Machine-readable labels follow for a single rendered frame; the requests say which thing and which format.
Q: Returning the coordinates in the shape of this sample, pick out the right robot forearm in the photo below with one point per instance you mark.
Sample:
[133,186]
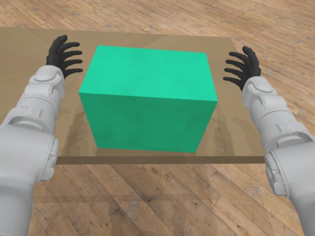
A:
[273,119]

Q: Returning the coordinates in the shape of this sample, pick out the robot left hand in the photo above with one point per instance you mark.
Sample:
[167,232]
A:
[57,55]

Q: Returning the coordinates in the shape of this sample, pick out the robot left upper arm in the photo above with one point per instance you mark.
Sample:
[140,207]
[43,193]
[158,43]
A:
[27,156]

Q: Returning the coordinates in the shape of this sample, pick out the carton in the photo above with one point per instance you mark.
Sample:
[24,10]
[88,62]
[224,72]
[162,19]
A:
[148,99]

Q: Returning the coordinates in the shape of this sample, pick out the table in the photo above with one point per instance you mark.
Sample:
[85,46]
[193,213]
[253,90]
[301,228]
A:
[231,137]

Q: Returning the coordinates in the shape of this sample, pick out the left robot forearm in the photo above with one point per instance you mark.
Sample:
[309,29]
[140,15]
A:
[39,105]

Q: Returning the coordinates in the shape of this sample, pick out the robot right hand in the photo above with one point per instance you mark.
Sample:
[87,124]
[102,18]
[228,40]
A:
[250,67]

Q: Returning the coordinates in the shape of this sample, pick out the robot right upper arm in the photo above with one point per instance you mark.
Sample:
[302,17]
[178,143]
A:
[290,171]

